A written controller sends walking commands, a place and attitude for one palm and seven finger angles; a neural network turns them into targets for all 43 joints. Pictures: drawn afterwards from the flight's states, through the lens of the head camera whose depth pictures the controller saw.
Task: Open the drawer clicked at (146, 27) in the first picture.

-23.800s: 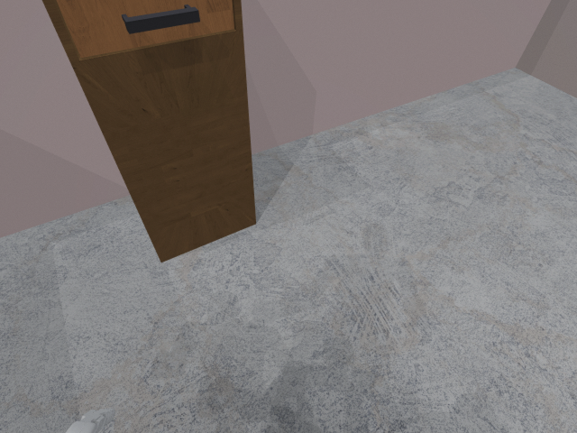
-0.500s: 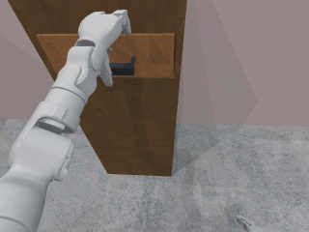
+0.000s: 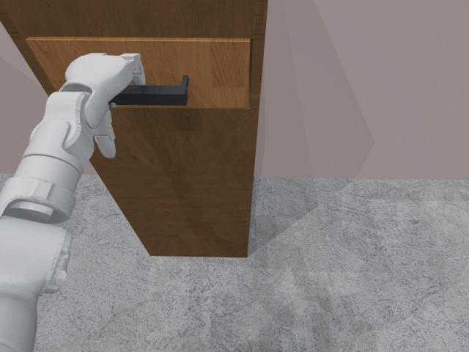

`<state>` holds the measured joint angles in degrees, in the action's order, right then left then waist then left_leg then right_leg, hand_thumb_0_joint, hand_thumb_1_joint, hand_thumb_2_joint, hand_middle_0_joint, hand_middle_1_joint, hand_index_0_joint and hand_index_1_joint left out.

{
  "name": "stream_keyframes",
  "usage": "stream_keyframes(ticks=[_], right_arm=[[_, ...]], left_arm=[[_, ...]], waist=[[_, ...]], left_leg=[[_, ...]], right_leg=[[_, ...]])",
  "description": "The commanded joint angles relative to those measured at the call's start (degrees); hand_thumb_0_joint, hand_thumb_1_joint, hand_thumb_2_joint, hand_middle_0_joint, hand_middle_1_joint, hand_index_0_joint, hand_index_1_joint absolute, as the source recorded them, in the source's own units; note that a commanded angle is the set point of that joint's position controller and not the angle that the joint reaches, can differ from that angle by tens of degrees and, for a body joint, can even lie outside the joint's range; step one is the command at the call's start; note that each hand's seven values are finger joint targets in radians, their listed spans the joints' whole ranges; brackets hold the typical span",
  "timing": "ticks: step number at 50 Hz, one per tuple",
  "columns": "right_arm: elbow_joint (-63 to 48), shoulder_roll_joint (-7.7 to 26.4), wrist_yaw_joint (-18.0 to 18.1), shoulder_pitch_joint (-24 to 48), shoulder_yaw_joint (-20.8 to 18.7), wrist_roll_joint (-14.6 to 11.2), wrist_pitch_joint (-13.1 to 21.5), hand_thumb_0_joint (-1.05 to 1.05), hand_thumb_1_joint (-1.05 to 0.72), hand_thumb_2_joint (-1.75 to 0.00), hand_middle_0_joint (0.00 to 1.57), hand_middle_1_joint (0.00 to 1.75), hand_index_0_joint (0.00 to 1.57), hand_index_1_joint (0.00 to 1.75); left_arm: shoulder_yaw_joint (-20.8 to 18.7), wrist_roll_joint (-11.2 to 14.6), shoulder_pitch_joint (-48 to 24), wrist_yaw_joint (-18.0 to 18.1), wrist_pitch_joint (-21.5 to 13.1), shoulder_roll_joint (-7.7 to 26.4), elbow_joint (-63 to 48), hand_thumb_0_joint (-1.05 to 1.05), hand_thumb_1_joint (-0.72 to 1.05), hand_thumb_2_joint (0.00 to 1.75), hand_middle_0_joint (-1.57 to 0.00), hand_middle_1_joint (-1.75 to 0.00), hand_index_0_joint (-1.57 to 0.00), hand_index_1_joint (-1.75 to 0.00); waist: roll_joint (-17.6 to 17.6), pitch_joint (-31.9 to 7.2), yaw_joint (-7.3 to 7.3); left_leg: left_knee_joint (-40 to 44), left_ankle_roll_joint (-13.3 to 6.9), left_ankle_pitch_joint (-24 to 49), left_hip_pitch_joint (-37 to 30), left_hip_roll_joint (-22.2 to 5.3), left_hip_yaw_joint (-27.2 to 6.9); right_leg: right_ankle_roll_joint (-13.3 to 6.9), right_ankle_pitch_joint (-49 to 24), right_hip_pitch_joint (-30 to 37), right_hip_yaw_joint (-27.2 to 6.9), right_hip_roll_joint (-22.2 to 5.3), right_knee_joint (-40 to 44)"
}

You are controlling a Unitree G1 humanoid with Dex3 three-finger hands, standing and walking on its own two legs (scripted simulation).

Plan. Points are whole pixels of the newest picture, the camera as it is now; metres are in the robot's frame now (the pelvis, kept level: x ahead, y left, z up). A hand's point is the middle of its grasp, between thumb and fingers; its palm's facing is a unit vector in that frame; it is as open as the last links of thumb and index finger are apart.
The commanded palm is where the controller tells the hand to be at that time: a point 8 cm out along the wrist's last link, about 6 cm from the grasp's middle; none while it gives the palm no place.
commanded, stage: lower the fingers behind the handle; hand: left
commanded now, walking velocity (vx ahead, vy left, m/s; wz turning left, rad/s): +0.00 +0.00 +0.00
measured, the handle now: (143, 87) +0.55 +0.16 +0.15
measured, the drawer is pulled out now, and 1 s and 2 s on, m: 0.00 0.00 0.00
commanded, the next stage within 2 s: close the thumb around the handle in 1.46 s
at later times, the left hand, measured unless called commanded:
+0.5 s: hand (125, 104) +0.50 +0.18 +0.15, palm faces -0.09 -0.04 -1.00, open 13.7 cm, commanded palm +0.48 +0.19 +0.22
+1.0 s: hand (137, 114) +0.50 +0.17 +0.13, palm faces -0.03 -0.04 -1.00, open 13.8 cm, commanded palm +0.48 +0.18 +0.18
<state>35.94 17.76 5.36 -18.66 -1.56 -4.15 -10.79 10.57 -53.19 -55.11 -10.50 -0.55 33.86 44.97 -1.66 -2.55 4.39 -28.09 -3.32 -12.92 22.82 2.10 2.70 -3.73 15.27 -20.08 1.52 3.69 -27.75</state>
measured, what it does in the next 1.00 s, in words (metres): stands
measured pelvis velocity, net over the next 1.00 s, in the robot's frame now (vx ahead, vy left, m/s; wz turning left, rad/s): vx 0.02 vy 0.01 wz -0.01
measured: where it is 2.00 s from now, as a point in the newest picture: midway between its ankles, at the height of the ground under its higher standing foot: outside the picture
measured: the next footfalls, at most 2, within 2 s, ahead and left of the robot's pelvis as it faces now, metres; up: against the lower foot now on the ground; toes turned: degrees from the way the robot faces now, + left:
none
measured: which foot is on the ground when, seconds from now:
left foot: down 0.00-1.00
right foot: down 0.00-1.00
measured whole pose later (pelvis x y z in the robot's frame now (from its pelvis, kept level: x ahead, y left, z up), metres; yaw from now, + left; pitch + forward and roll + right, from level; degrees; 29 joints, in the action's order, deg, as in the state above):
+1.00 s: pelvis +0.02 +0.01 -0.01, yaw -1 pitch +11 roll +0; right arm 38.8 14.0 1.6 -17.2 -0.9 -3.2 -13.0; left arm 11.1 -55.7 -54.0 1.1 5.0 24.1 52.1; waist -3.2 -7.1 4.1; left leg -32.2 -4.1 -16.3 26.8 2.6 3.4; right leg -2.9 18.5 -24.2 0.9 3.1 -32.0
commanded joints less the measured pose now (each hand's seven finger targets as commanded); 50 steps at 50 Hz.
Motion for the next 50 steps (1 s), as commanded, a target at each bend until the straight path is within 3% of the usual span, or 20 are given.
stream_keyframes(ticks=[1,3,6,7,9,11,13,15,19,20,23,25,26,29,30,34,39,43,46,50], right_arm=[[-3.57,4.84,-0.73,0.04,-2.9,0.52,3.75,0.0,-0.9,-0.9,0.2,0.3,0.2,0.3],[-2.4,4.93,-1.64,-0.17,-2.9,0.49,3.95,0.0,-0.9,-0.9,0.2,0.3,0.2,0.3],[-0.89,5.49,-2.78,0.54,-2.49,0.35,3.32,0.0,-0.9,-0.9,0.2,0.3,0.2,0.3],[-0.77,5.33,-3.2,1.17,-2.12,0.41,2.99,0.0,-0.9,-0.9,0.2,0.3,0.2,0.3],[-0.53,5.94,-3.67,2.05,-1.41,0.31,2.31,0.0,-0.9,-0.9,0.2,0.3,0.2,0.3],[-1.13,6.52,-3.56,3.17,-0.81,0.36,1.46,0.0,-0.9,-0.9,0.2,0.3,0.2,0.3],[-2.31,5.97,-3.49,4.1,-0.66,0.44,0.62,0.0,-0.9,-0.9,0.2,0.3,0.2,0.3],[-2.54,6.48,-3.22,4.55,-0.43,0.49,-0.27,0.0,-0.9,-0.9,0.2,0.3,0.2,0.3],[-4.15,5.71,-2.98,5.69,-0.03,0.53,-1.29,0.0,-0.9,-0.9,0.2,0.3,0.2,0.3],[-4.57,6.03,-2.78,5.68,-0.04,0.67,-1.46,0.0,-0.9,-0.9,0.2,0.3,0.2,0.3],[-6.08,5.24,-2.23,5.76,-0.13,0.44,-1.38,0.0,-0.9,-0.9,0.2,0.3,0.2,0.3],[-6.66,4.83,-1.93,5.05,-0.77,0.64,-0.76,0.0,-0.9,-0.9,0.2,0.3,0.2,0.3],[-6.73,4.66,-1.82,4.46,-1.32,0.87,-0.39,0.0,-0.9,-0.9,0.2,0.3,0.2,0.3],[-6.02,3.63,-1.76,1.89,-2.7,1.56,0.84,0.0,-0.9,-0.9,0.2,0.3,0.2,0.3],[-5.59,3.37,-2.19,1.21,-2.9,1.55,1.09,0.0,-0.9,-0.9,0.2,0.3,0.2,0.3],[-2.37,4.56,-3.39,1.01,-2.55,1.13,0.56,0.0,-0.9,-0.9,0.2,0.3,0.2,0.3],[-1.62,5.28,-3.87,1.61,-2.06,1.09,-0.13,0.0,-0.9,-0.9,0.2,0.3,0.2,0.3],[-2.99,5.1,-3.45,1.22,-2.5,1.65,-0.42,0.0,-0.9,-0.9,0.2,0.3,0.2,0.3],[-2.81,4.99,-3.31,1.1,-2.24,1.25,-0.85,0.0,-0.9,-0.9,0.2,0.3,0.2,0.3],[-3.49,5.3,-2.49,1.3,-1.92,0.95,-0.47,0.0,-0.9,-0.9,0.2,0.3,0.2,0.3]], left_arm=[[-2.55,2.78,-41.08,5.7,-5.38,6.97,-22.44,0.0,-0.5,0.3,-0.3,-1.2,-0.3,-1.2],[-1.53,3.83,-38.36,7.2,-3.86,4.04,-19.67,0.0,-0.5,0.3,-0.3,-1.2,-0.3,-1.2],[-3.77,3.61,-34.86,9.3,-0.12,4.74,-12.95,0.0,-0.5,0.3,-0.3,-1.2,-0.3,-1.2],[-2.23,3.43,-32.61,9.68,1.89,2.05,-9.28,0.0,-0.5,0.3,-0.3,-1.2,-0.3,-1.2],[-3.5,2.31,-29.71,10.16,5.48,3.13,-3.28,0.0,-0.5,0.3,-0.3,-1.2,-0.3,-1.2],[-6.23,0.17,-28.52,10.12,7.65,7.08,-0.91,0.0,-0.5,0.3,-0.3,-1.2,-0.3,-1.2],[-4.7,-1.48,-26.77,9.34,9.34,5.06,0.19,0.0,-0.5,0.3,-0.3,-1.2,-0.3,-1.2],[-5.67,-2.3,-24.59,8.25,10.34,6.92,2.75,0.0,-0.5,0.3,-0.3,-1.2,-0.3,-1.2],[-3.19,-3.35,-22.98,6.59,10.92,4.61,3.01,0.0,-0.5,0.3,-0.3,-1.2,-0.3,-1.2],[-4.9,-3.24,-22.33,6.22,10.28,6.81,2.36,0.0,-0.5,0.3,-0.3,-1.2,-0.3,-1.2],[-1.77,-2.47,-25.76,4.83,7.15,3.25,-2.1,0.0,-0.5,0.3,-0.3,-1.2,-0.3,-1.2],[-1.27,-1.44,-29.7,4.57,3.14,2.58,-8.59,0.0,-0.5,0.3,-0.3,-1.2,-0.3,-1.2],[-2.91,-1.2,-33.09,5.09,0.61,4.67,-13.87,0.0,-0.5,0.3,-0.3,-1.2,-0.3,-1.2],[-2.43,-0.29,-37.02,7.92,-4.95,3.23,-23.38,0.0,-0.5,0.3,-0.3,-1.2,-0.3,-1.2],[-0.8,0.72,-35.14,8.78,-4.76,0.8,-22.06,0.0,-0.5,0.3,-0.3,-1.2,-0.3,-1.2],[-2.32,1.62,-26.46,11.88,0.23,-0.7,-8.29,0.0,-0.5,0.3,-0.3,-1.2,-0.3,-1.2],[-1.99,-2.09,-28.17,14.41,5.8,-0.11,-2.9,0.0,-0.5,0.3,-0.3,-1.2,-0.3,-1.2],[-5.09,-3.42,-28.73,14.63,4.94,3.74,-7.06,0.0,-0.5,0.3,-0.3,-1.2,-0.3,-1.2],[-3.22,-3.07,-23.08,13.3,6.03,0.78,-1.08,0.0,-0.5,0.3,-0.3,-1.2,-0.3,-1.2],[-2.34,-2.32,-26.22,12.45,4.53,0.85,-1.89,0.0,-0.5,0.3,-0.3,-1.2,-0.3,-1.2]], waist=[[-8.31,-28.9,1.44],[-7.93,-26.24,1.31],[-3.79,-23.71,0.26],[-1.45,-21.65,-0.06],[2.54,-19.14,-0.72],[5.24,-21.01,-1.69],[8.11,-22.04,-1.76],[10.19,-20.61,-1.83],[8.26,-18.24,-1.69],[8.72,-19.08,-2.1],[6.18,-18.4,-0.51],[3.98,-21.33,0.23],[0.64,-24.79,0.02],[-6.86,-31.74,0.27],[-5.27,-32.31,0.57],[0.72,-21.42,0.01],[2.52,-21.59,-0.03],[1.61,-29.9,-1.03],[4.28,-23.76,-0.43],[4.7,-18.88,1.13]], left_leg=[[-1.55,-0.66,19.0,-22.1,-1.01,-3.91],[-1.39,0.04,19.51,-22.07,-0.98,-4.33],[-1.16,0.59,22.33,-18.69,-0.89,-4.21],[-0.85,0.7,21.86,-16.88,-0.87,-4.25],[-0.18,0.69,20.02,-12.46,-1.01,-3.75],[-0.22,0.45,21.14,-9.72,-1.07,-3.28],[-0.8,0.06,22.36,-9.02,-1.13,-2.78],[-0.79,0.09,21.8,-6.8,-1.09,-2.44],[-0.83,0.11,18.5,-6.73,-1.25,-1.86],[-0.89,0.04,18.73,-6.35,-1.2,-1.87],[-1.26,-0.21,16.49,-7.43,-1.09,-2.32],[-2.17,-0.56,17.81,-10.63,-0.98,-2.82],[-2.66,-0.62,19.06,-13.27,-0.9,-3.17],[-4.88,0.03,27.1,-22.41,-0.95,-4.59],[-5.45,0.33,30.26,-23.41,-1.29,-4.98],[-3.63,1.15,22.3,-15.67,-1.73,-4.92],[-3.19,0.83,19.06,-10.3,-1.51,-3.94],[-4.26,0.22,23.9,-11.89,-1.22,-3.31],[-3.65,0.14,21.27,-9.17,-1.41,-2.93],[-2.52,-0.27,14.1,-6.8,-1.12,-2.85]], right_leg=[[0.95,-14.91,1.27,-3.9,-2.15,3.21],[0.79,-13.95,-1.04,-2.72,-1.58,3.08],[0.65,-16.48,-0.31,-1.8,-1.26,2.4],[0.72,-16.09,-0.49,-1.35,-1.25,2.15],[0.88,-16.36,1.15,-1.22,-1.53,1.9],[1.02,-19.62,5.0,-1.82,-2.08,0.92],[1.36,-22.54,6.82,-2.01,-2.46,0.1],[1.56,-24.23,8.14,-2.23,-2.84,0.03],[1.8,-20.52,5.27,-2.17,-3.04,-0.04],[1.71,-21.31,6.94,-2.5,-3.24,-0.09],[1.75,-18.86,4.25,-2.66,-3.22,-0.13],[1.56,-18.31,3.68,-2.99,-3.07,-0.13],[1.45,-18.65,3.53,-3.47,-2.81,-0.45],[0.89,-18.59,-0.88,-2.86,-1.86,-1.59],[0.94,-18.61,-1.38,-2.23,-1.62,-1.65],[0.88,-13.41,-5.19,-0.74,-0.99,-1.1],[0.69,-13.92,-2.56,-1.26,-1.3,-1.55],[0.83,-20.67,3.63,-2.48,-1.61,-2.72],[1.19,-19.09,1.91,-1.95,-1.5,-1.72],[1.37,-14.11,-0.08,-2.48,-1.9,-0.15]])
